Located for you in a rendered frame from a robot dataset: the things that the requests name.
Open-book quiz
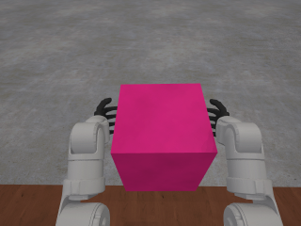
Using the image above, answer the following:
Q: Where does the robot left upper arm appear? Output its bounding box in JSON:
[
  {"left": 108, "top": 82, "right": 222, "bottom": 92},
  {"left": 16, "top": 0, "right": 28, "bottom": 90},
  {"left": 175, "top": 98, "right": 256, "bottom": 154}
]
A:
[{"left": 56, "top": 202, "right": 110, "bottom": 226}]

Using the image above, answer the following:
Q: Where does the carton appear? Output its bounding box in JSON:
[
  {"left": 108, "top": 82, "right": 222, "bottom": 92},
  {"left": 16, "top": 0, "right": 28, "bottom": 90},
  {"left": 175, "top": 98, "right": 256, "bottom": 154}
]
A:
[{"left": 110, "top": 83, "right": 218, "bottom": 191}]

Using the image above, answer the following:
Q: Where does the robot right upper arm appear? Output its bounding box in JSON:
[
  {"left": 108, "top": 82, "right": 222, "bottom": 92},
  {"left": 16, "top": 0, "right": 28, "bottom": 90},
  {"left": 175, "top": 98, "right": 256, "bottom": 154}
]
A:
[{"left": 223, "top": 202, "right": 282, "bottom": 226}]

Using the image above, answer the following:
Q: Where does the robot right hand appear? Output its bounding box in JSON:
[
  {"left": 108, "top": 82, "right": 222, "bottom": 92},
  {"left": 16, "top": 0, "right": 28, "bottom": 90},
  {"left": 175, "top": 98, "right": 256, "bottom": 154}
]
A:
[{"left": 207, "top": 99, "right": 230, "bottom": 137}]

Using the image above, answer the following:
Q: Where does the robot left hand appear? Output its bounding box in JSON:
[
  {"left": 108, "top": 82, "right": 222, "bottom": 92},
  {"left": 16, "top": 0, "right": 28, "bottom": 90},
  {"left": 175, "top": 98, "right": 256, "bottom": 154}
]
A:
[{"left": 94, "top": 98, "right": 118, "bottom": 135}]

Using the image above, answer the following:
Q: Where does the left robot forearm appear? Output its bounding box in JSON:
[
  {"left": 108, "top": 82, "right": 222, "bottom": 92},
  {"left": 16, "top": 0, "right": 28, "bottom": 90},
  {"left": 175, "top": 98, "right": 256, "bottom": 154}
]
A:
[{"left": 55, "top": 115, "right": 110, "bottom": 226}]

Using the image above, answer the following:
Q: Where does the right robot forearm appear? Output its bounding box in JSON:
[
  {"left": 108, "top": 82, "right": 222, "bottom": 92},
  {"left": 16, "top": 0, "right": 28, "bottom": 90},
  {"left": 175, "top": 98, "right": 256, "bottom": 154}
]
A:
[{"left": 215, "top": 116, "right": 283, "bottom": 226}]

